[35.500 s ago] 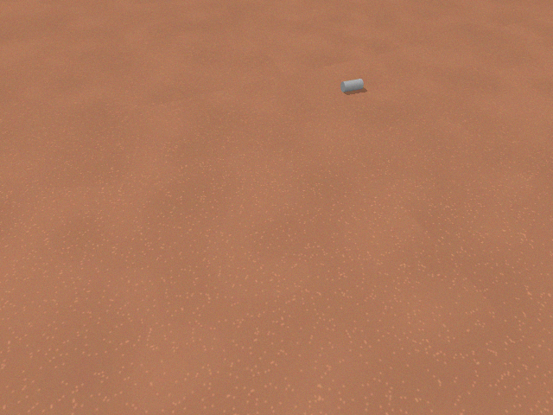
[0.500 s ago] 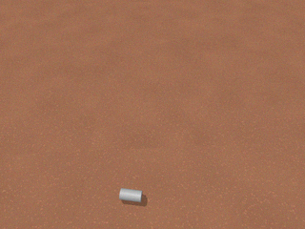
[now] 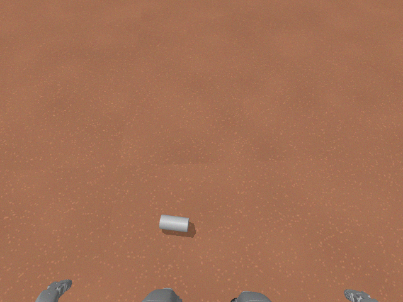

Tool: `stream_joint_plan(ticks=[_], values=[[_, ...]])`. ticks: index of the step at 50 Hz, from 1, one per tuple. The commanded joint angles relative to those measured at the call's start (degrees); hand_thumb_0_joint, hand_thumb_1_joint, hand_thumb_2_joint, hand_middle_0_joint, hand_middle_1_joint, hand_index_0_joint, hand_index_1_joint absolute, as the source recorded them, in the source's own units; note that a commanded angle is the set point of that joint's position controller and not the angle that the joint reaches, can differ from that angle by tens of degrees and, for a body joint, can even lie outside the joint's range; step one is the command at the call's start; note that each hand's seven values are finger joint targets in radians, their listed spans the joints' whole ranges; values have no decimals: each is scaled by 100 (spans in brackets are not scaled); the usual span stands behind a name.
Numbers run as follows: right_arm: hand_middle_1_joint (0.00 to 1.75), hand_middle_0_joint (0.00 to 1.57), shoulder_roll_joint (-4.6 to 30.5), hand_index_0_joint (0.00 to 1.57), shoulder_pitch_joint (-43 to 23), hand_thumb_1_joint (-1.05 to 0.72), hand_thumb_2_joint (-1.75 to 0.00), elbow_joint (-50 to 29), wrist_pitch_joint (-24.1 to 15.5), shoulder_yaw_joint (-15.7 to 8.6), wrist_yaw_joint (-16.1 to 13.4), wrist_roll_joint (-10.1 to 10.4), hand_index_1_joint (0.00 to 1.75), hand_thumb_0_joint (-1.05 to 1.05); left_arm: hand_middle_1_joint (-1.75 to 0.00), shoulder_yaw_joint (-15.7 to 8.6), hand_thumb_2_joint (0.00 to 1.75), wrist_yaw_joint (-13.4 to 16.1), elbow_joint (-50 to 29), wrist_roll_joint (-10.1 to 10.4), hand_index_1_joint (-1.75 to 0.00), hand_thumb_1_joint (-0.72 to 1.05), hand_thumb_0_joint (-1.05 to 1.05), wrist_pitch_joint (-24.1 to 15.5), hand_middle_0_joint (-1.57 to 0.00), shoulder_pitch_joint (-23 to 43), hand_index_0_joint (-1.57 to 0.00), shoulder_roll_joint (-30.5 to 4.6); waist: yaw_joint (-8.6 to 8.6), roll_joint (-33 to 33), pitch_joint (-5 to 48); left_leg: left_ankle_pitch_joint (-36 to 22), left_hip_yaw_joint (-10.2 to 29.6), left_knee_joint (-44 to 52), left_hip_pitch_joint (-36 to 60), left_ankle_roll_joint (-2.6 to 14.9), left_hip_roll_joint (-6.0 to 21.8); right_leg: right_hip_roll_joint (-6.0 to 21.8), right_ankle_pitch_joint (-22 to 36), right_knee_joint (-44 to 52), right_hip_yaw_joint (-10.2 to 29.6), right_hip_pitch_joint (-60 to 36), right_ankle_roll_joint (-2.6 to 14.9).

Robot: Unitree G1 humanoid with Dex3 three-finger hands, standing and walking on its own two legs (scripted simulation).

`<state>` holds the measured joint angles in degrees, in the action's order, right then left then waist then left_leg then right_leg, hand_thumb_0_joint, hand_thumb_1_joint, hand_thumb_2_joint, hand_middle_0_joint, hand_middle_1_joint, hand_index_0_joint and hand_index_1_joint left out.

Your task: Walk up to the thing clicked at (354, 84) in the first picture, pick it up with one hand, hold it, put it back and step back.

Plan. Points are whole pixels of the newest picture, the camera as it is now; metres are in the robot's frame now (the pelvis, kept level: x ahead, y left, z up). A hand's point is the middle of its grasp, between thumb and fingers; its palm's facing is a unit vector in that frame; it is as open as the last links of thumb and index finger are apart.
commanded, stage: step back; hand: left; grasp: from above
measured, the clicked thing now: (174, 223) +0.49 +0.12 -0.73
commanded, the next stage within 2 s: none
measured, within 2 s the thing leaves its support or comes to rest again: neither
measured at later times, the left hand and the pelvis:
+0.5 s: hand out of the picture +0.03 +0.28 -0.16, palm faces -0.12 -0.91 -0.39, open 7.4 cm; pelvis -0.10 +0.02 -0.01, yaw -6 degrees
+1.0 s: hand out of the picture -0.10 +0.30 -0.15, palm faces -0.02 -0.93 -0.36, open 7.4 cm; pelvis -0.23 +0.03 +0.00, yaw -2 degrees
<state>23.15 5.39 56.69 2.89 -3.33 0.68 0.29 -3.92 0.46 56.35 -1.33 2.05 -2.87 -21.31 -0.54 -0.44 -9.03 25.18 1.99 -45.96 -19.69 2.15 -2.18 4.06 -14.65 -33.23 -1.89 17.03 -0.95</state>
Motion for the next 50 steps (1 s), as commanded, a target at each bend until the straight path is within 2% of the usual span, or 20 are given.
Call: stream_joint_plan(ticks=[1,2,3,4,8,14,20,24,25,26,27,31,38,40,41,42,43,44,46,50], values=[[30,20,919,20,856,-90,-90,-254,-125,-292,-28,-118,30,0,-30,-255,90,133,-836,12,-30,90,0,-56,-20,543,-20,-1382,-268,-608,1027,-1571,56,1615,594,2,280,851,1570,-222,750,-111,780],[30,20,1241,20,712,-90,-90,-328,-176,-370,-53,-241,30,0,-30,-210,90,126,-890,90,-30,90,0,3,-20,392,-20,-1091,-145,664,952,-3053,1227,2292,584,168,1020,-26,539,-1227,404,215,457],[30,20,1625,20,607,-90,-90,-445,-237,-434,-67,-309,30,0,-30,-190,90,155,-940,118,-30,90,0,39,-20,208,-20,-848,-35,1292,925,-4321,2329,2503,1126,573,1776,-941,-1946,-1982,571,1133,308],[30,20,1891,20,625,-90,-90,-530,-267,-477,-79,-222,30,0,-30,-220,90,214,-904,85,-30,90,0,60,-20,106,-20,-990,-180,1113,1245,-4904,2562,2351,1015,1061,2178,-1027,-2488,-2702,1208,965,281],[30,20,1228,20,-63,-90,-90,-819,-271,-351,-256,-241,30,0,-30,-223,90,237,-725,142,-30,90,0,68,-20,-391,-20,-1151,216,862,1318,-4315,1327,1916,1525,923,1550,-914,-1456,-3587,1392,1390,235],[30,20,1138,20,675,-90,-90,-898,-273,-373,-313,-163,30,0,-30,-280,90,151,-1075,61,-30,90,0,-21,-20,-176,-20,-1113,-239,646,1215,-4772,1231,1682,2178,1136,1644,-827,-1568,-2710,1056,1367,-42],[30,20,1308,20,382,-90,-90,-1167,-232,-377,-264,-170,30,0,-30,-333,90,75,-1031,34,-30,90,0,-59,-20,-680,-20,-1046,-136,802,1385,-3386,1174,1761,1484,1110,1730,-548,-1249,-1141,524,324,86],[30,20,1227,20,71,-90,-90,-1192,-159,-316,-204,-75,30,0,-30,-401,90,36,-817,-51,-30,90,0,-123,-20,-1360,-20,-1094,194,543,1389,-1939,830,1380,225,485,1340,-319,210,704,545,-995,419],[30,20,1060,20,30,-90,-90,-1261,-163,-269,-183,-20,30,0,-30,-493,90,37,-913,-108,-30,90,0,-153,-20,-1281,-20,-1476,178,-383,1254,-1123,469,659,-578,102,709,522,377,905,1906,-1004,849],[30,20,915,20,-245,-90,-90,-1251,-139,-272,-219,0,30,0,-30,-581,90,15,-1050,-45,-30,90,0,-131,-20,-954,-20,-1944,358,-1597,805,543,-127,-750,-631,-190,-318,1612,416,1612,3214,58,1766],[30,20,1032,20,-58,-90,-90,-1177,-107,-319,-239,-40,30,0,-30,-589,90,30,-1321,-124,-30,90,0,-183,-20,-628,-20,-1947,284,-1380,568,1072,537,-1856,-579,-255,-302,1986,881,1629,3549,459,2044],[30,20,935,20,597,-90,-90,-925,-163,-201,-250,16,30,0,-30,-451,90,113,-1501,-54,-30,90,0,-178,-20,-64,-20,-1345,-51,-755,716,249,662,-2358,-643,-275,-559,821,2087,958,1503,-67,1281],[30,20,860,20,604,-90,-90,-1088,-229,-175,-229,-80,30,0,-30,-414,90,150,-1594,-57,-30,90,0,-75,-20,-620,-20,-1309,273,-1052,1206,284,58,612,-358,-249,42,961,2619,319,1485,-1456,1246],[30,20,849,20,1040,-90,-90,-906,-284,-236,-212,-141,30,0,-30,-387,90,94,-1670,31,-30,90,0,0,-20,-464,-20,-1408,8,-938,1381,-1113,-285,2223,522,-175,1,786,2427,-212,1288,-1066,1012],[30,20,994,20,1002,-90,-90,-923,-322,-302,-216,-197,30,0,-30,-318,90,71,-1694,52,-30,90,0,35,-20,-541,-20,-1241,27,-572,1367,-1701,197,2404,945,-74,303,568,1673,-345,1201,-471,725],[30,20,1518,20,861,-90,-90,-1006,-333,-446,-204,-305,30,0,-30,-270,90,48,-1740,71,-30,90,0,48,-20,-727,-20,-1010,97,588,1374,-2207,1770,2518,1500,346,1474,-132,147,-1075,861,729,391],[30,20,2078,20,567,-90,-90,-1135,-301,-521,-131,-221,30,0,-30,-366,90,118,-1776,96,-30,90,0,40,-20,-312,-20,-1159,-162,1535,1157,-2854,2733,2758,564,1301,2459,-914,-2161,-2287,575,806,185],[30,20,1988,20,516,-90,-90,-1139,-333,-536,-152,-258,30,0,-30,-418,90,172,-1711,-6,-30,90,0,48,-20,-113,-20,-1255,-259,1142,989,-2846,2957,2761,145,1574,2607,-928,-2325,-3231,1274,736,203],[30,20,1392,20,77,-90,-90,-1190,-342,-322,-212,-251,30,0,-30,-412,90,145,-1537,120,-30,90,0,58,-20,-438,-20,-1117,148,455,903,-3521,1611,2322,562,1149,1870,-965,-1711,-3859,1496,1100,271],[30,20,1166,20,146,-90,-90,-1287,-328,-303,-245,-227,30,0,-30,-449,90,76,-1363,53,-30,90,0,32,-20,-920,-20,-1117,119,750,885,-3365,1145,2123,981,1171,1617,-921,-1396,-3741,1138,1191,-13]])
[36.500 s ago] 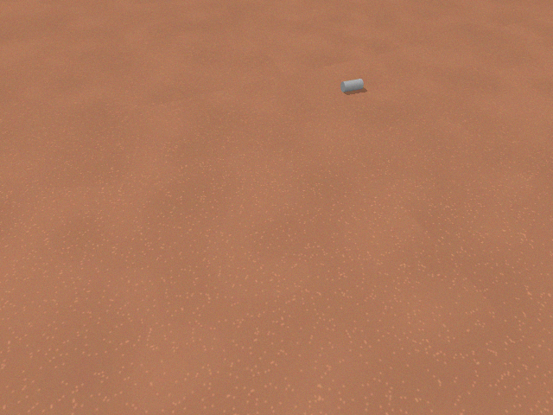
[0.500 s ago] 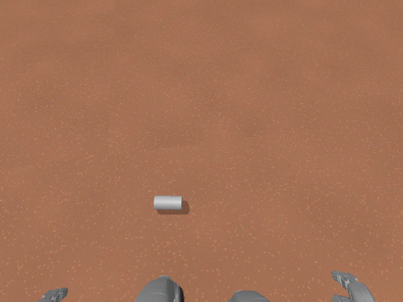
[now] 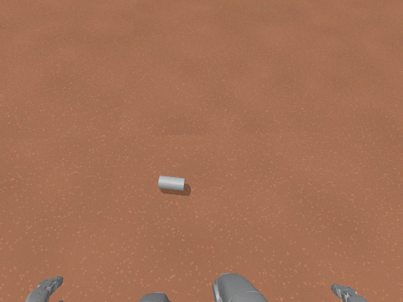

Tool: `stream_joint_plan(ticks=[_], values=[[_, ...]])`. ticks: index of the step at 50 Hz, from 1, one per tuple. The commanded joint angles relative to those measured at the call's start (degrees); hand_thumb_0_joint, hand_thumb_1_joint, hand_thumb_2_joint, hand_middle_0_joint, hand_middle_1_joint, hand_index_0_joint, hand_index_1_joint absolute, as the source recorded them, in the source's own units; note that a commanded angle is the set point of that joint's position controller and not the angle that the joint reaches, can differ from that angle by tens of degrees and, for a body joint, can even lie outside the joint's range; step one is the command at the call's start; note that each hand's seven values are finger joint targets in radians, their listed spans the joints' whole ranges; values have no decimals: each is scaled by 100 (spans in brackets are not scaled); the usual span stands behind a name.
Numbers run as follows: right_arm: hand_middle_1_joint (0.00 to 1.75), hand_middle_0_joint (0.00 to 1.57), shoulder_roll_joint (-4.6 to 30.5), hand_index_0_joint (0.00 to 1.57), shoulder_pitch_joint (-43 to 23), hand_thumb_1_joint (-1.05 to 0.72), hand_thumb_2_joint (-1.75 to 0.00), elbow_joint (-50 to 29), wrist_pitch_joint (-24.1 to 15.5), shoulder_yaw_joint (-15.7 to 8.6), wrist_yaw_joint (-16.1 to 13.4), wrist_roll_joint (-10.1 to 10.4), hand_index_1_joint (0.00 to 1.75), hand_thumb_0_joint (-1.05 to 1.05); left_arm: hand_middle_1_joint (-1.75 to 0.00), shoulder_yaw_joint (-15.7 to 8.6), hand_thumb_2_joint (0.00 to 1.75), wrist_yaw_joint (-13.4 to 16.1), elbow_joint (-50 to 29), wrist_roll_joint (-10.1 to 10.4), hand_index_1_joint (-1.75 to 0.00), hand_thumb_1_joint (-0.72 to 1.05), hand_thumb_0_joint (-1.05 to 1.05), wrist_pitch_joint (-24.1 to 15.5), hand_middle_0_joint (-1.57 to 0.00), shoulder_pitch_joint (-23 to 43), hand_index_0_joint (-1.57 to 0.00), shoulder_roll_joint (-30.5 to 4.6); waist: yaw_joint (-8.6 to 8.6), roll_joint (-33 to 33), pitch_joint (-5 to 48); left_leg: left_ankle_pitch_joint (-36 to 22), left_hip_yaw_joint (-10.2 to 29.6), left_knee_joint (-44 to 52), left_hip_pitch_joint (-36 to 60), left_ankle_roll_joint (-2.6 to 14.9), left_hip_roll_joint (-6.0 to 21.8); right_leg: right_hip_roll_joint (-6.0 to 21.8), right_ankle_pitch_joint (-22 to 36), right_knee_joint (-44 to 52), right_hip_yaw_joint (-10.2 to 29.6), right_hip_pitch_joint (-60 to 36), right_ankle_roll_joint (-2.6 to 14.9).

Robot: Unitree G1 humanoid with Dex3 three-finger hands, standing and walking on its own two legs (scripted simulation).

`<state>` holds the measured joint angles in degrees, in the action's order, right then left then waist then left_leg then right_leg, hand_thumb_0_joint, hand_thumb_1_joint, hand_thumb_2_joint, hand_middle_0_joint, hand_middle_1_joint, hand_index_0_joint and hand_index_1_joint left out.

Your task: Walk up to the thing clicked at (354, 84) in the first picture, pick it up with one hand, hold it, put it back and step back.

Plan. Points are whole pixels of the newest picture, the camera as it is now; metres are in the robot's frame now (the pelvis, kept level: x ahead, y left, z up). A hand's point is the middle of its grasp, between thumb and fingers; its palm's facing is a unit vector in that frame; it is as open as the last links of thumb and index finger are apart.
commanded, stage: step back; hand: left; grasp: from above
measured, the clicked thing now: (171, 183) +0.72 +0.11 -0.73
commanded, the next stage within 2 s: none
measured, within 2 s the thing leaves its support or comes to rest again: neither
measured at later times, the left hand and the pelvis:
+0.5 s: hand out of the picture -0.07 +0.24 -0.14, palm faces +0.00 -0.90 -0.44, open 7.4 cm; pelvis -0.17 -0.03 -0.01, yaw +1 degrees
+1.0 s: hand out of the picture -0.30 +0.20 -0.14, palm faces -0.01 -0.90 -0.43, open 7.4 cm; pelvis -0.35 -0.07 +0.00, yaw -1 degrees
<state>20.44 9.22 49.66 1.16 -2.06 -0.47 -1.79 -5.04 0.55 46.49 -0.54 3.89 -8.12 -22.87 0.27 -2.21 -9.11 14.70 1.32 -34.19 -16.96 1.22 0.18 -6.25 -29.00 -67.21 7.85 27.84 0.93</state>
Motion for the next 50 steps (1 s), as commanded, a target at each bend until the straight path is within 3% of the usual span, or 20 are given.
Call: stream_joint_plan(ticks=[1,9,10,11,12,13,16,21,25,26,28,29,32,37,41,43,44,45,47,50], values=[[30,20,1456,20,-99,-90,-90,-596,-151,-442,-139,-8,30,0,-30,-330,90,55,-419,-44,-30,90,0,-163,-20,-328,-20,-935,-69,987,947,-2355,1258,879,948,1338,1449,158,-42,-77,91,163,-261],[30,20,1800,20,-341,-90,-90,-740,65,-523,-92,59,30,0,-30,-288,90,-23,113,-58,-30,90,0,-267,-20,-1304,-20,-829,190,1440,1544,-1019,882,283,309,836,1159,464,1222,4259,-940,-1877,-11],[30,20,1591,20,-304,-90,-90,-756,90,-453,-78,106,30,0,-30,-334,90,-12,146,-148,-30,90,0,-299,-20,-1260,-20,-1053,157,1034,1404,-356,815,19,-419,517,886,657,1341,4356,-535,-2156,98],[30,20,1229,20,-367,-90,-90,-889,82,-375,-65,161,30,0,-30,-495,90,-22,37,-229,-30,90,0,-317,-20,-1175,-20,-1604,208,-529,1056,979,489,-1034,-1657,59,-125,1826,810,4659,1391,-2012,563],[30,20,1281,20,-620,-90,-90,-905,109,-436,-165,156,30,0,-30,-584,90,-14,-244,-226,-30,90,0,-269,-20,-591,-20,-2245,463,-1711,670,2023,468,-2595,-1273,-157,-583,3056,455,5382,2714,-255,1570],[30,20,1479,20,-572,-90,-90,-836,135,-503,-181,126,30,0,-30,-534,90,19,-397,-206,-30,90,0,-299,-20,-213,-20,-2085,269,-1180,321,1890,1069,-3346,-1124,-199,-391,3145,404,5462,2595,301,1648],[30,20,1309,20,117,-90,-90,-477,44,-407,-150,181,30,0,-30,-370,90,87,-494,-212,-30,90,0,-341,-20,421,-20,-1348,-207,-596,542,1169,775,-3461,-1137,-151,-700,1923,2411,4319,518,-603,979],[30,20,1209,20,30,-90,-90,-565,11,-346,-119,93,30,0,-30,-348,90,184,-521,-234,-30,90,0,-290,-20,-89,-20,-1326,221,-812,919,1536,345,-1699,-1082,-206,-294,2087,3454,3871,452,-2034,1027],[30,20,1133,20,691,-90,-90,-244,-48,-395,-95,27,30,0,-30,-264,90,136,-567,-65,-30,90,0,-155,-20,67,-20,-1295,-48,-745,1314,-17,-360,1058,190,-69,-304,1893,3538,3050,231,-1963,753],[30,20,1334,20,591,-90,-90,-244,-66,-468,-105,-1,30,0,-30,-181,90,116,-583,-60,-30,90,0,-126,-20,-135,-20,-1088,73,-378,1344,-472,318,1221,703,76,96,1684,2916,2822,162,-1332,496],[30,20,2406,20,247,-90,-90,-438,-40,-641,-35,5,30,0,-30,-221,90,171,-628,13,-30,90,0,-113,-20,273,-20,-1089,-199,1613,1245,-1648,2906,1518,-1,1546,2223,344,-789,663,-496,-380,-13],[30,20,2256,20,128,-90,-90,-431,-86,-650,-51,-36,30,0,-30,-268,90,196,-582,-52,-30,90,0,-97,-20,365,-20,-1172,-194,1230,1105,-1726,2950,1480,-287,1700,2291,298,-815,-94,167,-444,14],[30,20,1695,20,-371,-90,-90,-507,-79,-419,-129,-53,30,0,-30,-255,90,144,-275,51,-30,90,0,-83,-20,-168,-20,-1091,225,834,884,-2175,1406,1009,-179,1246,1519,188,-137,-666,213,-287,47],[30,20,1602,20,-99,-90,-90,-526,21,-446,-96,-67,30,0,-30,-203,90,47,-194,-29,-30,90,0,-175,-20,-201,-20,-945,-51,1297,967,-1482,1348,941,603,1267,1441,403,-170,1351,-292,-459,-203],[30,20,1709,20,-347,-90,-90,-503,186,-446,-67,52,30,0,-30,-178,90,55,297,-77,-30,90,0,-315,-20,-920,-20,-884,202,1348,1540,-1088,931,260,372,797,1146,472,1135,4422,-919,-1883,14],[30,20,1095,20,-75,-90,-90,-534,162,-250,-25,80,30,0,-30,-365,90,88,261,-251,-30,90,0,-409,-20,-770,-20,-1503,81,-389,1211,1022,456,-1067,-1648,147,-69,1618,715,4821,1115,-2580,354],[30,20,1123,20,-515,-90,-90,-676,173,-325,-125,88,30,0,-30,-529,90,101,44,-264,-30,90,0,-372,-20,-432,-20,-2240,476,-1468,984,2063,720,-2113,-1553,-135,-453,3088,794,5157,2528,-1002,1426],[30,20,1426,20,-619,-90,-90,-635,202,-442,-136,70,30,0,-30,-490,90,119,-75,-224,-30,90,0,-406,-20,-168,-20,-2152,362,-1013,495,1953,1271,-3042,-1237,-247,-243,3285,548,5357,2682,-75,1647],[30,20,1342,20,-109,-90,-90,-278,155,-375,-118,133,30,0,-30,-271,90,150,-125,-171,-30,90,0,-476,-20,468,-20,-1455,-178,-49,430,1149,1093,-3358,-1301,-179,-572,2142,2323,4429,714,-642,980],[30,20,1328,20,-36,-90,-90,-195,88,-360,-52,42,30,0,-30,-311,90,121,-18,-221,-30,90,0,-545,-20,-98,-20,-1389,168,-426,716,939,711,-3088,-1320,-278,-453,1843,1183,4388,526,-1309,868]])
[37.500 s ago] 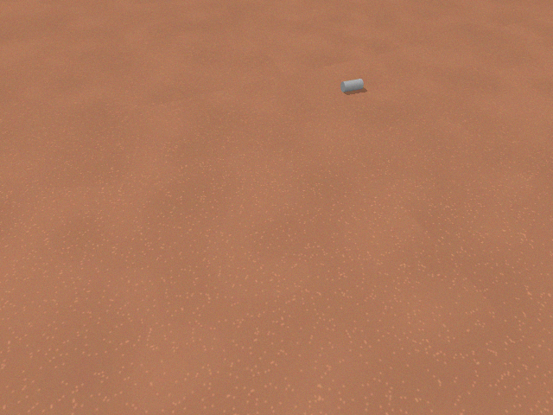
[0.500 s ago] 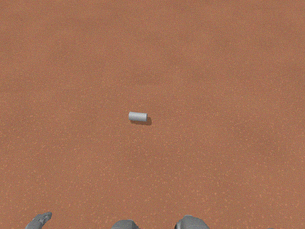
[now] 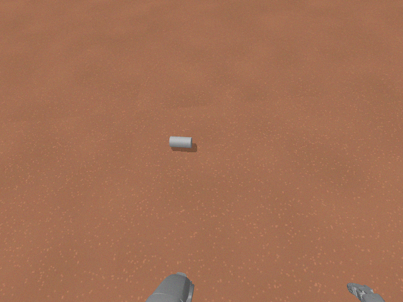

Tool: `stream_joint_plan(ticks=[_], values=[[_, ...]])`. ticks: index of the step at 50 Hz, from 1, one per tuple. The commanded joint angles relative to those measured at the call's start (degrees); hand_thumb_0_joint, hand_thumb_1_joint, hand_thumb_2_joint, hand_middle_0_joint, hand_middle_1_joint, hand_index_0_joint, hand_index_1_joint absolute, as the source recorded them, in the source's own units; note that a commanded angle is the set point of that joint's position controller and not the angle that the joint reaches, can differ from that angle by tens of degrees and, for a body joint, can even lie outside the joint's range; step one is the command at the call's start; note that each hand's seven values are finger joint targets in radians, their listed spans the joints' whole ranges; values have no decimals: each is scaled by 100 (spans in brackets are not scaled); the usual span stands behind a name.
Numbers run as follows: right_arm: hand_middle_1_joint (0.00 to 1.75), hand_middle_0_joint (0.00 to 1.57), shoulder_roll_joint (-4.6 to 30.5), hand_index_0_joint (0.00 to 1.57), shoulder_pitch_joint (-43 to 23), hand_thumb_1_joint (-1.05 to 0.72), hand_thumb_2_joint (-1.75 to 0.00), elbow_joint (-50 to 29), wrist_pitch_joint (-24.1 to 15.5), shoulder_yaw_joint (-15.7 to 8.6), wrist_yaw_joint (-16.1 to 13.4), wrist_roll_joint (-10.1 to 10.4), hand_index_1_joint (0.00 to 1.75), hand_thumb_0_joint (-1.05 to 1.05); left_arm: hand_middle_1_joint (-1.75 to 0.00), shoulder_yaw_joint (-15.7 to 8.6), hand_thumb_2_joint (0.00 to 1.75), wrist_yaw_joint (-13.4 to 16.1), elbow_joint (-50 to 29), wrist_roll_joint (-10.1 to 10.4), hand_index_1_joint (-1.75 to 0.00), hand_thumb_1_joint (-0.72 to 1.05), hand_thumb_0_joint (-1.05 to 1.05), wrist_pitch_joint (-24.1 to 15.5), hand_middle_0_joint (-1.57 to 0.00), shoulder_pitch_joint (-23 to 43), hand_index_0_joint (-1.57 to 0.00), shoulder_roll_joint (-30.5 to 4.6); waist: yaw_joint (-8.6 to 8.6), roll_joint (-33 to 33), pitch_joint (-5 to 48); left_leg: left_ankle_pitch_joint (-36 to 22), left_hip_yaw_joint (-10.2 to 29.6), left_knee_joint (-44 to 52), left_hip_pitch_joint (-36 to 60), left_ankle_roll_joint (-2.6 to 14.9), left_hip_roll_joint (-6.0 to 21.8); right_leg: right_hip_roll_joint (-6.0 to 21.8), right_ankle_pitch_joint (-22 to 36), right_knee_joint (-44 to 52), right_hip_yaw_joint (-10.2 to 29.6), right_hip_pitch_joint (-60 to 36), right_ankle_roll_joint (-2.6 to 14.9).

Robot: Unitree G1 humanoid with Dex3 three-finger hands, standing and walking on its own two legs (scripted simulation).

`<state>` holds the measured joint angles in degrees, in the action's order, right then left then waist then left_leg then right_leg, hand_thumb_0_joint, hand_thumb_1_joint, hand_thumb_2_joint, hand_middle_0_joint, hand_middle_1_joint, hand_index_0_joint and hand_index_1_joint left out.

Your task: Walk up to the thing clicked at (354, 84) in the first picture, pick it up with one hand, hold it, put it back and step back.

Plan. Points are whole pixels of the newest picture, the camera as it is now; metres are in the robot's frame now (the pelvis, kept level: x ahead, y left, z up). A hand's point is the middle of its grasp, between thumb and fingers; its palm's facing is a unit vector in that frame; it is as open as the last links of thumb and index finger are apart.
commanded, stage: step back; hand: left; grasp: from above
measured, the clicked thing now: (180, 142) +1.07 +0.21 -0.73
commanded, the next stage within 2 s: stand in 1.06 s
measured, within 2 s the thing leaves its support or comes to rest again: neither
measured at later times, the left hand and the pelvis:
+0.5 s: hand out of the picture -0.01 +0.27 -0.14, palm faces +0.11 -0.91 -0.39, open 7.4 cm; pelvis -0.03 +0.00 +0.00, yaw +5 degrees
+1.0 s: hand out of the picture +0.06 +0.31 -0.15, palm faces +0.08 -0.93 -0.35, open 7.4 cm; pelvis +0.01 +0.04 +0.01, yaw +4 degrees
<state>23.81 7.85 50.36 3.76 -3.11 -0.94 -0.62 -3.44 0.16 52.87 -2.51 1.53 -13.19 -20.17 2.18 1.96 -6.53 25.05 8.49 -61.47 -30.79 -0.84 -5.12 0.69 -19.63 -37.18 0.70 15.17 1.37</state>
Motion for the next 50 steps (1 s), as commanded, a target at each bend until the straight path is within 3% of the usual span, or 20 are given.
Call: stream_joint_plan(ticks=[1,4,6,8,9,10,11,14,19,20,21,22,26,30,33,35,36,37,42,50], values=[[30,20,990,20,81,-90,-90,-248,-172,-259,13,-91,30,0,-30,-489,90,146,-622,-37,-30,90,0,-315,-20,306,-20,-1668,53,-858,395,-101,-38,-51,-25,-106,155,1148,-576,1524,1341,-201,801],[30,20,967,20,-151,-90,-90,-259,-260,-271,109,-158,30,0,-30,-557,90,122,-549,-60,-30,90,0,-318,-20,152,-20,-1787,241,-1189,334,448,-326,1552,124,-89,490,1450,-2255,1823,1763,-528,952],[30,20,908,20,-52,-90,-90,-125,-340,-267,149,-168,30,0,-30,-536,90,74,-478,-25,-30,90,0,-291,-20,117,-20,-1838,200,-1292,339,696,-656,2526,892,-2,518,1502,-1952,1790,1643,-156,956],[30,20,865,20,548,-90,-90,220,-415,-337,154,-148,30,0,-30,-420,90,37,-503,-2,-30,90,0,-216,-20,366,-20,-1713,-188,-1040,463,-339,-946,3893,2334,201,332,1206,-1494,1323,1020,585,657],[30,20,942,20,705,-90,-90,336,-466,-405,139,-164,30,0,-30,-313,90,23,-482,-4,-30,90,0,-210,-20,252,-20,-1402,-250,-474,575,-384,-562,4140,2927,269,450,858,-1282,713,591,952,480],[30,20,1345,20,692,-90,-90,282,-505,-480,114,-219,30,0,-30,-191,90,-14,-531,90,-30,90,0,-239,-20,385,-20,-1032,-347,605,601,1260,1609,4625,3080,754,1633,227,-1171,-86,78,1941,-37],[30,20,1766,20,497,-90,-90,189,-500,-505,130,-168,30,0,-30,-327,90,10,-432,124,-30,90,0,-242,-20,697,-20,-1430,-451,734,251,2837,2524,5103,1576,1451,2450,78,-1378,-1053,-116,1428,-74],[30,20,1227,20,-76,-90,-90,97,-606,-297,103,-195,30,0,-30,-286,90,-87,-232,175,-30,90,0,-303,-20,335,-20,-1295,-117,408,-7,1501,1275,4761,1433,1120,1867,219,-686,-919,117,1058,-14],[30,20,973,20,-111,-90,-90,137,-402,-262,167,-144,30,0,-30,-361,90,-26,189,48,-30,90,0,-429,-20,-396,-20,-1228,145,410,346,1217,138,3535,439,621,1299,-175,-30,1262,-251,-1296,31],[30,20,653,20,-45,-90,-90,53,-387,-173,159,-108,30,0,-30,-438,90,36,224,-22,-30,90,0,-481,-20,-597,-20,-1481,215,-437,360,928,-253,2343,-183,379,817,451,-944,1907,1059,-1635,216],[30,20,579,20,-208,-90,-90,-54,-388,-154,125,-117,30,0,-30,-551,90,56,191,-44,-30,90,0,-500,-20,-597,-20,-2086,312,-1318,130,891,-513,1186,-761,221,129,1803,-2872,2849,3208,-1050,786],[30,20,953,20,-126,-90,-90,40,-394,-271,76,-161,30,0,-30,-588,90,55,-22,-29,-30,90,0,-517,-20,-126,-20,-2191,157,-771,-338,680,55,752,-573,186,535,2339,-3225,2926,3567,-262,1175],[30,20,890,20,416,-90,-90,343,-494,-286,153,-94,30,0,-30,-454,90,60,-105,46,-30,90,0,-613,-20,234,-20,-1659,-91,-559,48,-147,-19,1023,190,111,735,1565,-1115,2407,1690,-225,901],[30,20,647,20,309,-90,-90,334,-514,-201,171,-111,30,0,-30,-356,90,38,-107,85,-30,90,0,-570,-20,341,-20,-1585,-78,-1074,436,-300,-791,2379,1059,41,696,1335,1438,1628,748,-259,784],[30,20,634,20,389,-90,-90,488,-565,-240,87,-122,30,0,-30,-210,90,44,-147,177,-30,90,0,-444,-20,384,-20,-1406,-247,-726,742,-1727,-1010,3606,2087,155,539,970,2653,566,268,-84,439],[30,20,1077,20,136,-90,-90,389,-598,-282,29,-163,30,0,-30,-53,90,30,-158,263,-30,90,0,-371,-20,234,-20,-1035,-147,294,998,-1681,588,3952,2255,602,1721,320,1008,124,50,392,4],[30,20,1333,20,-160,-90,-90,315,-576,-289,36,-106,30,0,-30,-90,90,53,-10,310,-30,90,0,-283,-20,174,-20,-1158,-67,498,985,-733,926,4204,1466,1092,2159,19,-555,-60,-175,-124,-28],[30,20,1356,20,-318,-90,-90,319,-543,-300,61,-111,30,0,-30,-104,90,53,127,253,-30,90,0,-263,-20,120,-20,-1244,-62,456,839,-368,937,4252,1222,1179,2177,70,-801,-44,-115,-400,3],[30,20,882,20,-679,-90,-90,488,-499,-102,73,-55,30,0,-30,-90,90,55,437,190,-30,90,0,-376,-20,196,-20,-1345,-58,433,678,-632,8,3894,1226,387,1421,353,576,1144,354,-617,122],[30,20,766,20,-852,-90,-90,805,-547,-69,55,3,30,0,-30,-56,90,98,587,206,-30,90,0,-408,-20,593,-20,-1317,-140,-21,1169,-3007,-486,3643,2313,353,1404,535,2146,1310,362,-767,10]])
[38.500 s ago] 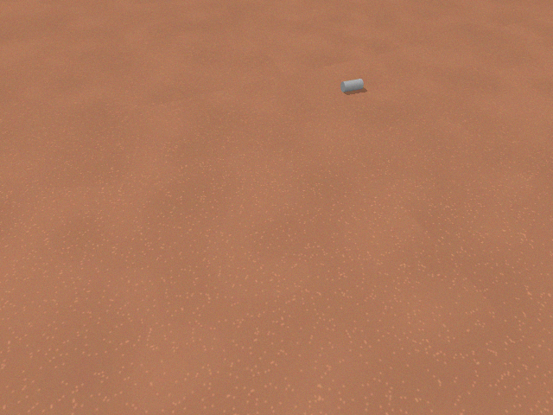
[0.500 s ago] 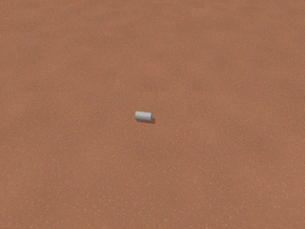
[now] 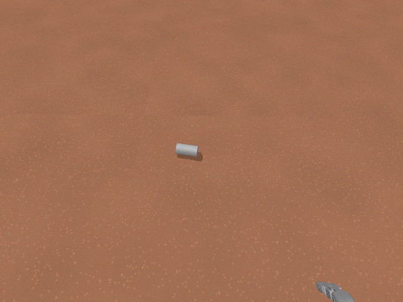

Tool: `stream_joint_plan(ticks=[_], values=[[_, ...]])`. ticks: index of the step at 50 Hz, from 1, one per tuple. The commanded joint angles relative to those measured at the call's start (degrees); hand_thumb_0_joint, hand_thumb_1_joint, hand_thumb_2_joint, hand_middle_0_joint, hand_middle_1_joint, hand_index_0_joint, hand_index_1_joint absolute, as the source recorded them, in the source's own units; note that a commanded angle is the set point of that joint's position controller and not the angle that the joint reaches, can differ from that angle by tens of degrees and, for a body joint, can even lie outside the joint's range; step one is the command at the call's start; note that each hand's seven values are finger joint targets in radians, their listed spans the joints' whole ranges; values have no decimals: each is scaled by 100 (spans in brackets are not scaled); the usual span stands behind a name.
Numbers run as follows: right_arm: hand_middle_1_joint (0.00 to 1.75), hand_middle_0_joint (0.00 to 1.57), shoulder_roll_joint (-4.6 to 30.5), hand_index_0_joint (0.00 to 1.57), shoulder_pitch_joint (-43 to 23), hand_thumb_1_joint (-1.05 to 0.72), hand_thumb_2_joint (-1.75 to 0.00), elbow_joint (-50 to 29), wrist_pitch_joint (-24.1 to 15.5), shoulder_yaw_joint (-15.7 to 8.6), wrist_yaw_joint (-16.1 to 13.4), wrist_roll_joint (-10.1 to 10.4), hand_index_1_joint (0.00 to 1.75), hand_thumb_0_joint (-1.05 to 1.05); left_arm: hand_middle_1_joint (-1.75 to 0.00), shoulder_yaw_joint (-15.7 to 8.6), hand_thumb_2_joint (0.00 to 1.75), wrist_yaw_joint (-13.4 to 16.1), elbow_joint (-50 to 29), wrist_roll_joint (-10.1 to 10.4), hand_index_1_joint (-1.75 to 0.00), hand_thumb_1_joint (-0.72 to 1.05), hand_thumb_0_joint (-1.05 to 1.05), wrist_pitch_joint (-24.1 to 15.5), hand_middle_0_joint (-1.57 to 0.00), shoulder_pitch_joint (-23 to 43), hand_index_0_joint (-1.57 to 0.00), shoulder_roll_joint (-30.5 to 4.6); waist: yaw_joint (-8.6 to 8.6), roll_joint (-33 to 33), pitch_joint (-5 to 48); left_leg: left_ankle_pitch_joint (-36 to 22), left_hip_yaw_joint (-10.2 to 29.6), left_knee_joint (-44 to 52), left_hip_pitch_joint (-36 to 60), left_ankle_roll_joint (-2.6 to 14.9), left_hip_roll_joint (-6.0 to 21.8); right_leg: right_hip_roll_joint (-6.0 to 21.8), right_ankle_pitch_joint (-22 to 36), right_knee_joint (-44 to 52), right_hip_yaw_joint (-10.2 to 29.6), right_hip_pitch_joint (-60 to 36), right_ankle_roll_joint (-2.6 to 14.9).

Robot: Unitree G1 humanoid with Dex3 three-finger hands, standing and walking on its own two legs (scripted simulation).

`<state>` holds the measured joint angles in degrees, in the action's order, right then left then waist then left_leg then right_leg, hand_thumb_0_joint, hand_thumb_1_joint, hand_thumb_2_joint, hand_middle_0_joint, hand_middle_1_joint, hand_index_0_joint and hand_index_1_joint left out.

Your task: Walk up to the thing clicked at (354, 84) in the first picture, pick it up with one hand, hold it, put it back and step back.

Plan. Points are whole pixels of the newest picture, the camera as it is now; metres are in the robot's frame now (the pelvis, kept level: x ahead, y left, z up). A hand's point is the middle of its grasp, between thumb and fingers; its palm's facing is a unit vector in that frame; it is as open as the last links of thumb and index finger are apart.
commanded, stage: step back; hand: left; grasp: from above
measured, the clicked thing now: (187, 149) +1.07 +0.10 -0.74
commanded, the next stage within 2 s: stand in 0.06 s
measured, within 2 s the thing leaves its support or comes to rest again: neither
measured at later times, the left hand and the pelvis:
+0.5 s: hand out of the picture +0.07 +0.25 -0.14, palm faces -0.02 -0.94 -0.33, open 7.4 cm; pelvis -0.01 +0.00 +0.01, yaw +0 degrees
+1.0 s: hand out of the picture +0.05 +0.25 -0.15, palm faces -0.03 -0.94 -0.33, open 7.4 cm; pelvis -0.01 +0.00 +0.01, yaw +0 degrees
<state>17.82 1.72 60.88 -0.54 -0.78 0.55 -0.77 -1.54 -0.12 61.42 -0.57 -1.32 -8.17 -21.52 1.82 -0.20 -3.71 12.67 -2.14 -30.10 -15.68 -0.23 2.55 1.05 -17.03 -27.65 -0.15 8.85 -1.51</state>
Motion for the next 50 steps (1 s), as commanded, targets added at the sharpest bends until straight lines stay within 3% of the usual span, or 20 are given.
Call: stream_joint_plan(ticks=[1,2,4,6,10,15,17,19,25,30,34,36,44,46,48,50], values=[[30,20,1343,20,-269,-90,-90,-227,-111,-302,-96,24,30,0,-30,-235,90,125,-253,13,-30,90,0,-119,-20,126,-20,-1181,-104,136,865,-1719,552,526,842,273,619,517,1900,373,471,-123,303],[30,20,1364,20,-294,-90,-90,-214,-107,-310,-95,13,30,0,-30,-226,90,123,-263,-3,-30,90,0,-111,-20,168,-20,-1155,-113,145,877,-1661,522,553,849,276,624,529,1931,396,443,-158,296],[30,20,1392,20,-133,-90,-90,-116,-152,-281,-70,43,30,0,-30,-125,90,96,-163,41,-30,90,0,-129,-20,211,-20,-1005,-181,63,1011,-2300,643,672,1236,266,619,571,2174,571,417,-250,187],[30,20,1356,20,-227,-90,-90,-91,-164,-261,-59,30,30,0,-30,-118,90,95,-120,36,-30,90,0,-121,-20,307,-20,-1039,-166,73,873,-2205,628,791,1254,244,605,582,1989,730,416,-225,174],[30,20,1342,20,-252,-90,-90,-38,-158,-228,-47,31,30,0,-30,-111,90,74,-60,9,-30,90,0,-92,-20,447,-20,-1071,-175,50,622,-1541,651,1108,1063,171,580,598,1395,992,418,-263,145],[30,20,1333,20,-285,-90,-90,23,-171,-227,-41,41,30,0,-30,-110,90,65,-5,8,-30,90,0,-108,-20,507,-20,-1084,-166,41,656,-1533,601,1188,1173,108,558,657,1425,1138,445,-311,166],[30,20,1353,20,-275,-90,-90,48,-157,-226,-38,43,30,0,-30,-103,90,60,29,-6,-30,90,0,-100,-20,494,-20,-1069,-170,53,452,-940,622,1327,1024,94,531,635,1014,1258,445,-202,160],[30,20,1392,20,-271,-90,-90,59,-150,-233,-30,31,30,0,-30,-111,90,52,19,-9,-30,90,0,-98,-20,534,-20,-1079,-173,68,425,-738,624,1375,970,86,515,638,879,1308,465,-163,174],[30,20,1394,20,-88,-90,-90,148,-148,-205,-25,19,30,0,-30,-97,90,37,37,-11,-30,90,0,-93,-20,556,-20,-1080,-217,100,336,-293,681,1520,790,62,520,628,604,1344,471,-148,201],[30,20,1454,20,-70,-90,-90,152,-145,-216,-31,21,30,0,-30,-88,90,30,51,-14,-30,90,0,-90,-20,419,-20,-1099,-192,63,447,-375,666,1433,985,93,526,650,614,1408,507,-48,219],[30,20,1443,20,81,-90,-90,197,-118,-197,-23,14,30,0,-30,-79,90,24,51,-9,-30,90,0,-71,-20,403,-20,-1091,-237,109,253,89,725,1533,735,76,514,611,266,1415,487,64,217],[30,20,1463,20,86,-90,-90,193,-123,-206,-18,11,30,0,-30,-78,90,27,29,-11,-30,90,0,-88,-20,395,-20,-1106,-228,-3,401,-227,692,1423,861,101,520,657,447,1411,523,-13,227],[30,20,1460,20,184,-90,-90,210,-104,-173,-19,15,30,0,-30,-47,90,26,35,-8,-30,90,0,-78,-20,305,-20,-1089,-259,9,243,-12,746,1450,761,101,499,622,177,1428,504,183,209],[30,20,1437,20,170,-90,-90,200,-116,-168,-19,16,30,0,-30,-56,90,24,10,-3,-30,90,0,-89,-20,292,-20,-1122,-257,-62,415,-356,702,1358,900,126,518,667,482,1397,544,94,231],[30,20,1435,20,222,-90,-90,213,-125,-147,-28,13,30,0,-30,-59,90,22,8,-8,-30,90,0,-75,-20,300,-20,-1105,-258,98,368,-317,728,1436,764,122,527,638,600,1340,494,-20,224],[30,20,1457,20,199,-90,-90,198,-156,-149,-25,25,30,0,-30,-55,90,28,-7,10,-30,90,0,-91,-20,264,-20,-1124,-247,50,545,-950,687,1320,949,129,546,666,960,1284,493,-119,208]])
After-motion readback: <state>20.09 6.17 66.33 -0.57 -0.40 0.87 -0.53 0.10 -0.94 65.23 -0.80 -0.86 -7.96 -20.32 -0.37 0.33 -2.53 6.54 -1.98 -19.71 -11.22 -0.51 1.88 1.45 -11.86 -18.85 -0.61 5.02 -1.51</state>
